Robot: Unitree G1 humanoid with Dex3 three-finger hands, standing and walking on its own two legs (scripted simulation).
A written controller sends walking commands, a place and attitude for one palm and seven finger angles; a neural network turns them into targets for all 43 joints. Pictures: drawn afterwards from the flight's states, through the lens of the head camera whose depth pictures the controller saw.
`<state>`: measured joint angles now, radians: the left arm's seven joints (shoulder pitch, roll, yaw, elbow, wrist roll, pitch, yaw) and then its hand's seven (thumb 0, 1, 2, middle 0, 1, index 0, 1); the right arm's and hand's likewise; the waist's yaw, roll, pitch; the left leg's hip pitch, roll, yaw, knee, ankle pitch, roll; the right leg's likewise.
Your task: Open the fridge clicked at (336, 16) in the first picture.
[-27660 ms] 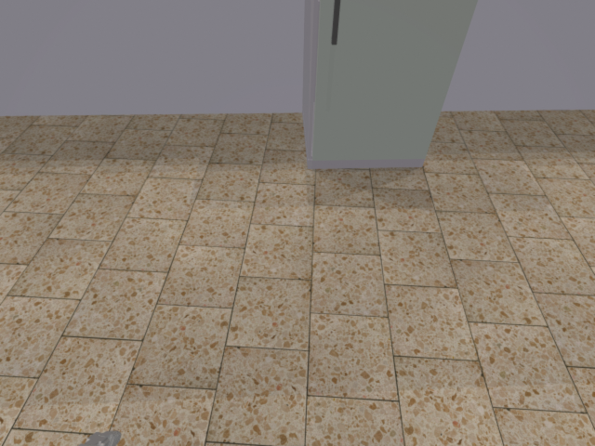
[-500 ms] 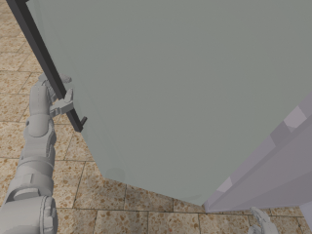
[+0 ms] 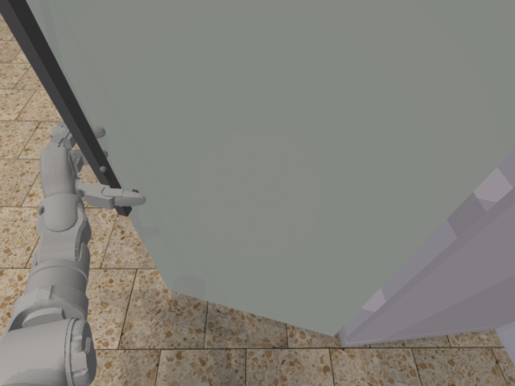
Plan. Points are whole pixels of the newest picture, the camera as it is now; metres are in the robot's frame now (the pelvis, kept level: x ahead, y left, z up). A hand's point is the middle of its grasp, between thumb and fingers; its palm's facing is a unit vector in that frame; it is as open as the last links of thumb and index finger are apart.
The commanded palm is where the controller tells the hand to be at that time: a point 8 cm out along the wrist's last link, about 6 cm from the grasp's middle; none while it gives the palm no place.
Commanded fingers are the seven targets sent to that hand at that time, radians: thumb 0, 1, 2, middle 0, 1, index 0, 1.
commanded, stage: loosen the grip on the handle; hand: left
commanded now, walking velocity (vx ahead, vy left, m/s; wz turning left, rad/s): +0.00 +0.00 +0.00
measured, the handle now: (91, 127) +0.46 +0.26 +0.15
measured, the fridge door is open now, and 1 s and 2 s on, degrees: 69 69 69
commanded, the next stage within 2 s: slip the hand off the handle in 0.06 s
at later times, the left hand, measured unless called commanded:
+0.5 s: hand (58, 169) +0.41 +0.32 +0.10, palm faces +0.38 -0.90 -0.18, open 14.7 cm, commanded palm +0.38 +0.35 +0.10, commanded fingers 0.00 -0.55 0.20 -0.25 -1.15 -0.25 -1.15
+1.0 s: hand (36, 182) +0.39 +0.34 +0.09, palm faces +0.35 -0.92 -0.18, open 14.7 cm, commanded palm +0.34 +0.38 +0.10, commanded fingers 0.00 -0.55 0.20 -0.25 -1.15 -0.25 -1.15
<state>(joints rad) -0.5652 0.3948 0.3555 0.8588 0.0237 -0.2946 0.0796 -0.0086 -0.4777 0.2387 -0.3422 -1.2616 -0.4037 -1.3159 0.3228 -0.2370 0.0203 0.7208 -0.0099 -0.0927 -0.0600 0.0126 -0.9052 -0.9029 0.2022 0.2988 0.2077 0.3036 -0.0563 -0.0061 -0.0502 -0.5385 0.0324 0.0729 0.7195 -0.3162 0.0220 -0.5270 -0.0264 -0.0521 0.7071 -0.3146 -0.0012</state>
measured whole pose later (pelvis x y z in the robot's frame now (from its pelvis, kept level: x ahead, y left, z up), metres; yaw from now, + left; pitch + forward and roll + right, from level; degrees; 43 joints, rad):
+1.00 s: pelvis +0.03 +0.02 +0.00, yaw -1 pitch +10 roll -2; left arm -0.34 0.51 0.50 0.70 -0.12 -0.26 -0.18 -0.01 -0.55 0.20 -0.25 -1.14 -0.25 -1.15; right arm 0.36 -0.27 -0.01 0.66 0.02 -0.01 -0.07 0.01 -0.91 -0.90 0.20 0.30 0.21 0.30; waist -0.03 0.02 -0.11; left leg -0.57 0.04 0.07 0.76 -0.38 0.04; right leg -0.53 -0.02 -0.05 0.69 -0.34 0.02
